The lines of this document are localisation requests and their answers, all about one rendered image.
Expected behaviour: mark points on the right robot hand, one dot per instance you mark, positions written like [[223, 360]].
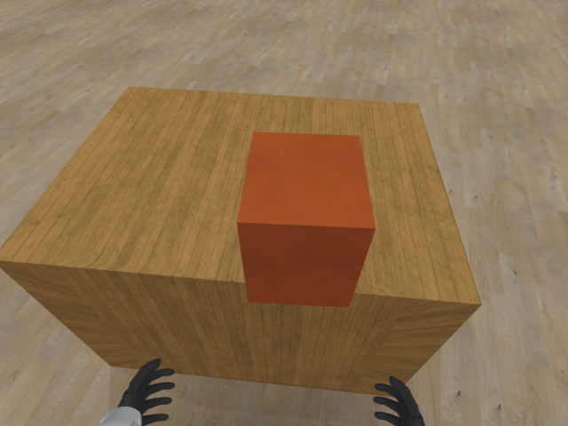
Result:
[[406, 406]]

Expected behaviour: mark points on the left robot hand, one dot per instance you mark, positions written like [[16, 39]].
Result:
[[135, 396]]

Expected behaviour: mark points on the pedestal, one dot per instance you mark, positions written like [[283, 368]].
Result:
[[134, 246]]

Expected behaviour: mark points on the left robot forearm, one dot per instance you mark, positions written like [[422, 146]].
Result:
[[122, 416]]

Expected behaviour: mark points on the carton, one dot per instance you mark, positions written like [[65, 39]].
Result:
[[306, 220]]

